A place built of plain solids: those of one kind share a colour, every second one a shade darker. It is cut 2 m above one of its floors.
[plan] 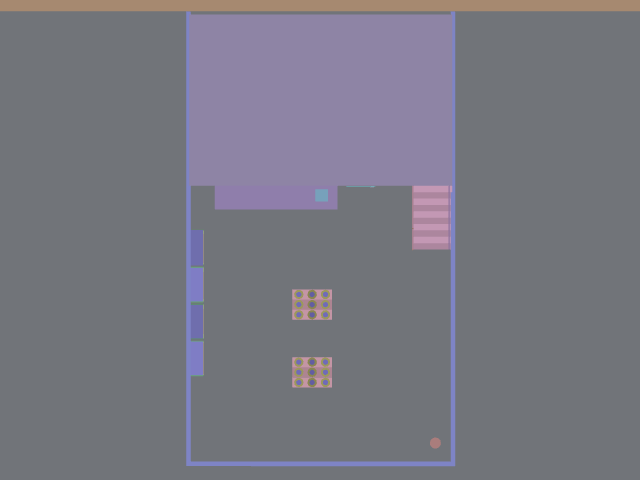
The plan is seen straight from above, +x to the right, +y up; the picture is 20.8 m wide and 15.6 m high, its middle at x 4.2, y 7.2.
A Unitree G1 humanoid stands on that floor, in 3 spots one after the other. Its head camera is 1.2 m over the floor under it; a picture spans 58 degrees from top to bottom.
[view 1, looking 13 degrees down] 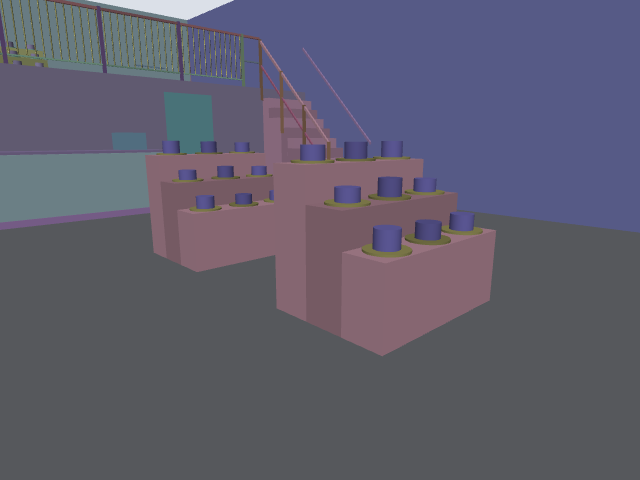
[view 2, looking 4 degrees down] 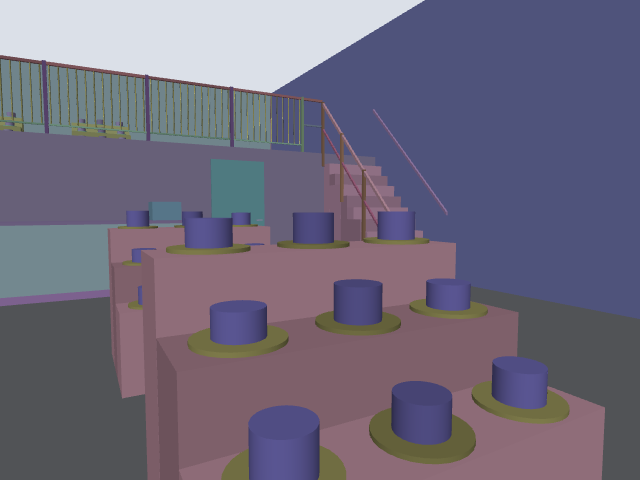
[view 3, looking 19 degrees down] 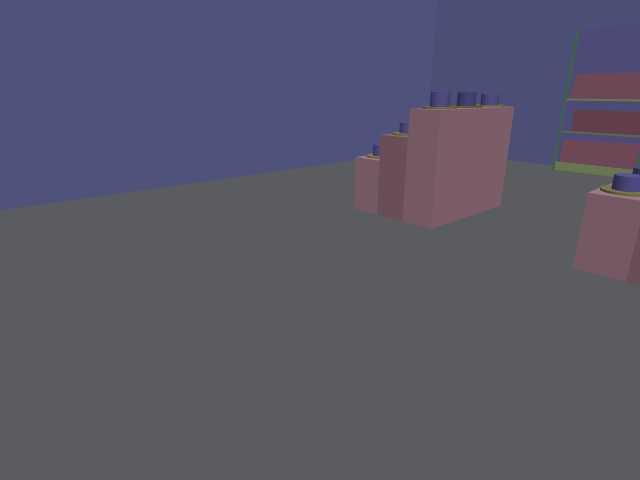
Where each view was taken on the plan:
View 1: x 1.50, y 1.00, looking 47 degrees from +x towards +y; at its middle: step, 2.70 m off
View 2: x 3.10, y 1.65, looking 61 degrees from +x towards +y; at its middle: crown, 1.72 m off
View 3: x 7.85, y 5.59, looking -131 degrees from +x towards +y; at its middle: ground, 3.69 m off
